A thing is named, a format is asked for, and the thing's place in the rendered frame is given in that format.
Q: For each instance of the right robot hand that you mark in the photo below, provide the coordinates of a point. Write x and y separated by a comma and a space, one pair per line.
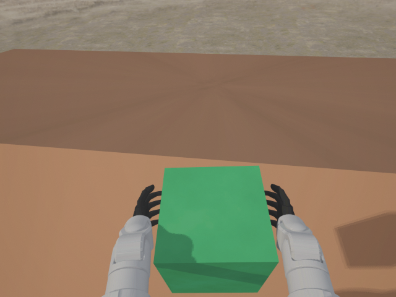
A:
282, 204

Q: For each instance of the robot right forearm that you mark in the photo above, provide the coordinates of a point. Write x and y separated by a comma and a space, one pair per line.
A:
304, 264

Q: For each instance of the robot left forearm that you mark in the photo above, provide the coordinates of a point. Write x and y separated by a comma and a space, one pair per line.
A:
129, 270

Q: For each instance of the left robot hand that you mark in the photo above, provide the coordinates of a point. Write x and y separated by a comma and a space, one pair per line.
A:
144, 205

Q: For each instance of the carton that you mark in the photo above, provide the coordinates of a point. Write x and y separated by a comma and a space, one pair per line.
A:
214, 231

